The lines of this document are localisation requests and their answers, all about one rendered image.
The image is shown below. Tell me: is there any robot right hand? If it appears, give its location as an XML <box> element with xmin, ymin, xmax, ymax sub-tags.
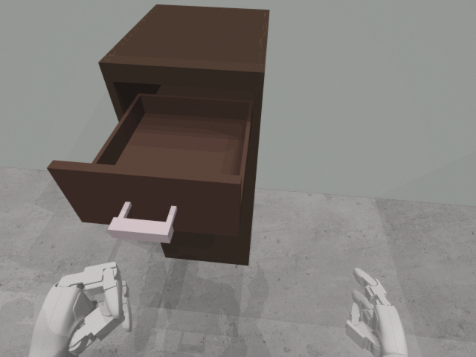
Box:
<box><xmin>346</xmin><ymin>268</ymin><xmax>410</xmax><ymax>357</ymax></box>

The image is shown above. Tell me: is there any handle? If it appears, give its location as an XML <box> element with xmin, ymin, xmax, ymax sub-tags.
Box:
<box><xmin>108</xmin><ymin>202</ymin><xmax>177</xmax><ymax>243</ymax></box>

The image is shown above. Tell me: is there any drawer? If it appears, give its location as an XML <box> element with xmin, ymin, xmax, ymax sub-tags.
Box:
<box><xmin>47</xmin><ymin>93</ymin><xmax>254</xmax><ymax>237</ymax></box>

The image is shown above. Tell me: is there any robot left hand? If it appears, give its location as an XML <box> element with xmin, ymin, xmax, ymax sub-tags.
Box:
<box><xmin>28</xmin><ymin>262</ymin><xmax>132</xmax><ymax>357</ymax></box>

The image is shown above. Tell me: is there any cabinet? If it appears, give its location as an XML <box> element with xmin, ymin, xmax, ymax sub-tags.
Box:
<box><xmin>98</xmin><ymin>4</ymin><xmax>270</xmax><ymax>266</ymax></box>

